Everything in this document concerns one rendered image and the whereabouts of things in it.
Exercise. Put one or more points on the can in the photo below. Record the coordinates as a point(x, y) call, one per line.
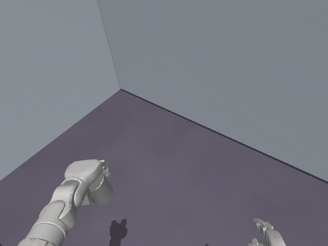
point(101, 190)

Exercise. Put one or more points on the right robot hand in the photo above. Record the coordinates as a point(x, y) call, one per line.
point(272, 238)

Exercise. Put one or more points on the left robot arm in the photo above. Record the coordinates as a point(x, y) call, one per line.
point(59, 215)

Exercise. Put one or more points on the left robot hand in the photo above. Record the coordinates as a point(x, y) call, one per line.
point(88, 170)

